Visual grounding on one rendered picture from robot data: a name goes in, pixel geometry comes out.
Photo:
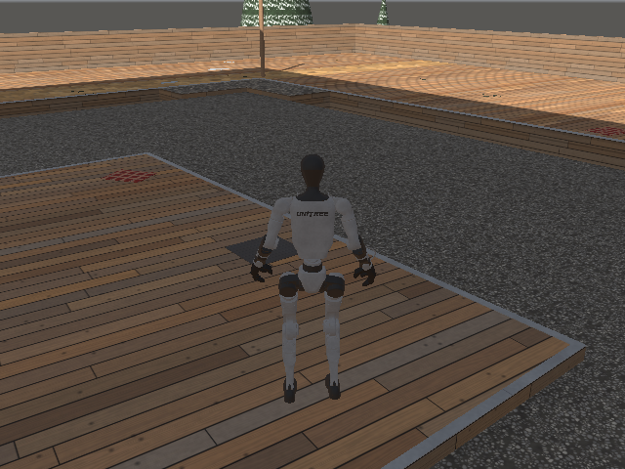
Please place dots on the robot right foot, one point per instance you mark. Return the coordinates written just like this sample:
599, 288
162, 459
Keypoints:
334, 391

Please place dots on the right robot forearm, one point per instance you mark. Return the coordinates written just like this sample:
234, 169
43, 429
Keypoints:
362, 256

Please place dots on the right robot hand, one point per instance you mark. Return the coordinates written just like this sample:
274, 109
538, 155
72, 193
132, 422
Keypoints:
370, 273

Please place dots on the right robot thigh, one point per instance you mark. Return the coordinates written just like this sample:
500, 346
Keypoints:
333, 294

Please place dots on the left robot hand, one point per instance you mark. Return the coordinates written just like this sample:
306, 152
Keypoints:
264, 269

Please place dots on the left robot upper arm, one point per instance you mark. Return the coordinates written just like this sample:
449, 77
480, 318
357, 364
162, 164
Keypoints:
281, 206

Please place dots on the left robot forearm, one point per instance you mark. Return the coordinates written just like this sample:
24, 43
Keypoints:
262, 254

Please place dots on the right robot upper arm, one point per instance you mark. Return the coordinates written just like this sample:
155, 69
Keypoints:
343, 206

